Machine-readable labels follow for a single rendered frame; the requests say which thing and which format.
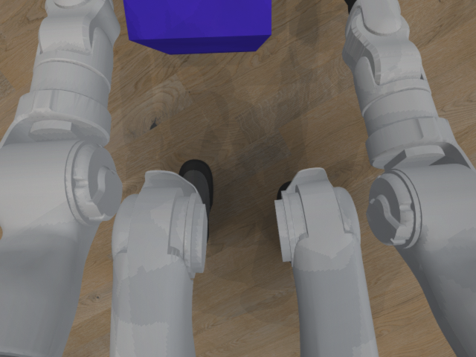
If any robot right upper arm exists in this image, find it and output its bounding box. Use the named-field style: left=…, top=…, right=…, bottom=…
left=366, top=164, right=476, bottom=357

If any left robot foot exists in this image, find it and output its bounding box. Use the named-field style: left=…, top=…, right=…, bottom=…
left=179, top=159, right=213, bottom=242

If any right robot forearm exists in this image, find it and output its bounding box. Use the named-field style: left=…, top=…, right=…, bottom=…
left=342, top=0, right=476, bottom=173

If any right robot thigh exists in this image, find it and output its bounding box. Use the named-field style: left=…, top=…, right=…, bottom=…
left=274, top=181, right=379, bottom=357

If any robot left upper arm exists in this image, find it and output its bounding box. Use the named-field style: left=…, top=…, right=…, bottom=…
left=0, top=139, right=123, bottom=357

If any left robot forearm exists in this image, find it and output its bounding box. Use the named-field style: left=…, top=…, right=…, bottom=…
left=0, top=0, right=120, bottom=149

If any carton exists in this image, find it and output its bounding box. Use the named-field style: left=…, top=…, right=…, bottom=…
left=123, top=0, right=271, bottom=55

